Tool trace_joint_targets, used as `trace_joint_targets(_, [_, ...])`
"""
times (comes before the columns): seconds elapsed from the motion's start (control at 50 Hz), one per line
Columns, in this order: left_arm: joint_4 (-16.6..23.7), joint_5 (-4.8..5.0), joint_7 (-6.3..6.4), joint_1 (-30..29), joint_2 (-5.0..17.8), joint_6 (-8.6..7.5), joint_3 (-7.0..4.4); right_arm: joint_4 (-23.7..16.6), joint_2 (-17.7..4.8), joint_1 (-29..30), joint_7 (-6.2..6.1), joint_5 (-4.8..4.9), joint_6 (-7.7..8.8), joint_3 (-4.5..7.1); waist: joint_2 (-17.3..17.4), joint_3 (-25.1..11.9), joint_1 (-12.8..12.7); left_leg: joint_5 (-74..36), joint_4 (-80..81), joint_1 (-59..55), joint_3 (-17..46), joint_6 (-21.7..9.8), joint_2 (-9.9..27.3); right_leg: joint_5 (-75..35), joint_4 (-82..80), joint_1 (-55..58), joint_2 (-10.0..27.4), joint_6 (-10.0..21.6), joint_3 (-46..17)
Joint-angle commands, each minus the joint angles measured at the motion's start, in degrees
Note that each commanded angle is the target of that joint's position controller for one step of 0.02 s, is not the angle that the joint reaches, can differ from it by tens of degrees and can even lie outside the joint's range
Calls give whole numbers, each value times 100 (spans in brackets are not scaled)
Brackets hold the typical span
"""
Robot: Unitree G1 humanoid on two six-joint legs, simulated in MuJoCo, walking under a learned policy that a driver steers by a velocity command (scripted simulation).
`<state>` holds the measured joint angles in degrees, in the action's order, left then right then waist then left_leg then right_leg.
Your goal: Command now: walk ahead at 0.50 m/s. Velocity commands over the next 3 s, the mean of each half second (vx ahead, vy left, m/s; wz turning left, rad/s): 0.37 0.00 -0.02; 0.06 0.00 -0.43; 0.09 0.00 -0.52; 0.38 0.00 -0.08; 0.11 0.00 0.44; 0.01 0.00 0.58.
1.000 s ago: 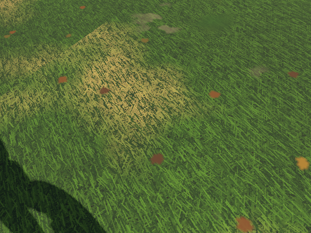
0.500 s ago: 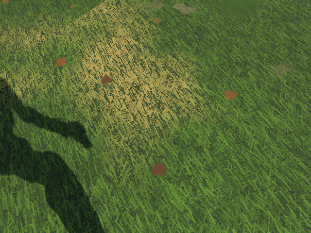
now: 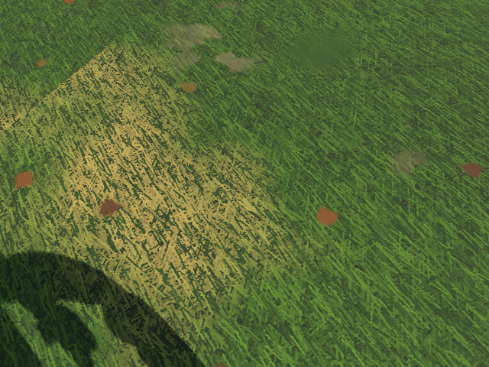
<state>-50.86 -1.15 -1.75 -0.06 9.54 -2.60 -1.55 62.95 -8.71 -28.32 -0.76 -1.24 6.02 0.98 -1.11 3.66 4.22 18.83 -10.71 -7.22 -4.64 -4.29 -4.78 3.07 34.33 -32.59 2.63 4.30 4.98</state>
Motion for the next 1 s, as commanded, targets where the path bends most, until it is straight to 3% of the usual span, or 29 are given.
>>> trace_joint_targets(0.02, [219,-6,75,283,535,-144,-166,-85,-918,-178,-71,-33,16,171,599,-27,-504,-5692,-968,-50,493,-560,1712,591,-316,687,-387,287,160])
trace_joint_targets(0.04, [-40,-17,119,1060,630,-186,-236,-91,-968,-89,-66,-25,-8,186,543,-408,-829,-5971,-1840,26,395,-485,1606,544,-614,1522,-562,410,220])
trace_joint_targets(0.06, [-354,-101,174,2040,832,-240,-336,-149,-934,-3,-53,19,-16,173,424,-914,-1217,-5145,-3015,768,263,-388,1413,355,-800,2890,-301,583,-56])
trace_joint_targets(0.08, [-482,-252,233,2924,1407,-261,-488,-368,-564,-160,-5,162,-11,80,-359,-1710,-1353,-2732,-4988,2331,-34,-211,920,888,-887,4522,1244,1021,-1933])
trace_joint_targets(0.1, [-502,-128,155,2853,1534,-168,-548,-329,-489,-617,46,271,-17,133,-1181,-2244,-1065,1056,-6693,3780,268,-97,-46,984,-1727,5229,2231,1711,-4437])
trace_joint_targets(0.12, [-402,22,113,2158,1279,-129,-485,-418,-817,-98,24,127,-56,219,-322,-1414,-826,600,-6872,4295,764,-179,416,1429,-1901,4502,1935,1494,-3809])
trace_joint_targets(0.14, [-321,57,92,1672,905,-160,-380,-572,-751,417,50,76,-30,215,-53,-699,-731,136,-6610,4360,754,-174,620,1291,-2106,3641,1736,1321,-3043])
trace_joint_targets(0.16, [-343,25,88,1467,639,-204,-303,-598,-618,580,65,64,-35,210,121,-283,-536,-133,-6211,4149,732,-163,819,823,-2319,2971,1462,1088,-2479])
trace_joint_targets(0.18, [-444,30,119,1517,454,-250,-238,-625,-560,605,87,-34,-102,222,38,-144,-378,-243,-5885,3890,746,-117,943,426,-2410,2565,1226,909,-2056])
trace_joint_targets(0.22, [-603,30,164,1766,390,-339,-186,-555,-371,403,141,-100,-242,204,-58,-99,-214,-316,-5605,3536,621,7,942,-686,-2457,2248,1029,799,-1543])
trace_joint_targets(0.26, [-715,36,176,2012,557,-415,-185,-587,-352,486,140,-102,-323,216,-43,-74,-112,-382,-5340,3579,473,138,885,-2532,-2294,2227,963,816,-1053])
trace_joint_targets(0.3, [-766,19,176,2139,637,-411,-161,-691,-362,814,122,-81,-361,205,-171,-72,-119,-692,-4836,3693,323,224,851,-3516,-2167,2270,808,728,-652])
trace_joint_targets(0.36, [-804,31,196,2236,579,-344,-80,-860,-323,1455,104,0,-363,133,-402,-86,-263,-1232,-3661,3454,94,262,744,-3866,-2060,2304,544,510,-267])
trace_joint_targets(0.42, [-949,29,240,2589,574,-287,-39,-899,-348,1802,41,39,-358,87,-488,-208,-484,-1525,-2980,3216,-6,220,595,-3966,-1828,2706,604,461,-335])
trace_joint_targets(0.48, [-947,-12,290,2554,667,-195,-60,-915,-524,1831,-59,39,-308,125,-530,-173,-490,-1110,-2567,3104,109,133,482,-3984,-1302,3021,764,598,-722])
trace_joint_targets(0.52, [-864,10,321,2335,780,-138,-120,-795,-651,1404,-131,54,-228,185,-430,-215,-283,-1226,-1779,2631,179,41,415,-3633,-681,3089,712,508,-981])
trace_joint_targets(0.54, [-800,72,320,2230,790,-133,-142,-696,-784,993,-169,14,-142,233,-179,-396,-90,-2422,-1216,1878,329,-19,621,-3051,-65,2799,503,337,-950])
trace_joint_targets(0.56, [-557,167,333,2236,626,-154,-103,-681,-1245,454,-214,-86,-61,341,424,-1050,-33,-5076,-1488,635,1177,-266,1736,-1161,1043,2033,178,141,-764])
trace_joint_targets(0.58, [-560,307,368,2923,158,-53,-54,-782,-1522,497,-189,11,-148,426,1552,-1746,-245,-7248,-1637,-283,2321,-1303,3117,3144,2652,948,-795,-43,-209])
trace_joint_targets(0.6, [-654,124,408,2806,629,101,-206,-905,-1262,594,-153,144,-250,382,853,-1820,-220,-6218,-1440,181,2247,-1481,3073,3645,3411,744,-659,-76,-505])
trace_joint_targets(0.62, [-577,-3,372,2445,651,173,-265,-1015,-1015,969,-165,131,-301,320,551,-1231,-309,-4941,-1120,849,1863,-1356,2787,3265,3673,574,-484,-130,-607])
trace_joint_targets(0.64, [-507,-56,325,2217,554,228,-283,-1126,-818,1384,-212,79,-353,259,447,-764,-451,-3762,-792,1465,1538,-1141,2500,2873,3575,519,-303,-201,-636])
trace_joint_targets(0.66, [-437,-84,285,2056,549,299,-321,-1167,-730,1539,-271,43,-385,231,583,-455,-529,-3101,-562,1908,1233,-989,2287,2579,3413,547,-186,-283,-637])
trace_joint_targets(0.68, [-421,-104,257,2116,490,377,-329,-1192,-715,1617,-313,10,-416,229,742,-387,-604,-2788,-477,2204,948,-925,2101,2373,3397,679,-196,-368,-534])
trace_joint_targets(0.74, [-337,-62,243,2142,401,532,-337,-1248,-839,1585,-329,-33,-408,254,647,-573,-661,-2420,-452,2287,593,-978,2079,2223,3012,758,-236,-475,-386])
trace_joint_targets(0.82, [18,-64,177,1632,454,676,-298,-1332,-1058,1634,-284,-47,-442,311,833,-634,-538,-1195,-313,2281,416,-943,2206,2108,2037,862,-80,-435,-257])
trace_joint_targets(0.94, [431,16,12,1522,671,670,-316,-1448,-1446,1698,-170,-56,-597,450,788,-748,-470,-294,-529,2355,208,-629,2491,2162,666,1686,-155,-145,63])
trace_joint_targets(0.98, [371,10,12,1931,752,590,-345,-1425,-1430,1639,-129,-47,-688,494,311,-593,-649,-29,-1272,2903,-241,-72,2297,1552,-683,2472,-222,60,-165])
trace_joint_targets(1.0, [433,-35,61,1955,1090,507,-411,-1403,-1136,1390,-59,-42,-769,464,-882,-335,-624,674,-2609,3497,-812,386,1702,1872,-2026,2525,655,276,-1625])
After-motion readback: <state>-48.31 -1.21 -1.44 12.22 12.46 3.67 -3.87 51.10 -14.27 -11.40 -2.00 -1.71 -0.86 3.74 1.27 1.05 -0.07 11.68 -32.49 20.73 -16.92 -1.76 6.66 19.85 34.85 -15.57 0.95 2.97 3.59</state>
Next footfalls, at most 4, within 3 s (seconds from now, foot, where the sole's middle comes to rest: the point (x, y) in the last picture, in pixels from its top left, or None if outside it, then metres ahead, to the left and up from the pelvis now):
0.06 right None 0.21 -0.09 -0.77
0.54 left None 0.40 0.07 -0.77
1.00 right None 0.26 -0.12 -0.77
1.50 left None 0.35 0.04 -0.77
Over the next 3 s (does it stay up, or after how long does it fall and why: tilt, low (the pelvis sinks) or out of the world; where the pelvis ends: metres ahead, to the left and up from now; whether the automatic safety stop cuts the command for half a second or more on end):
stays up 0.49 -0.22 0.00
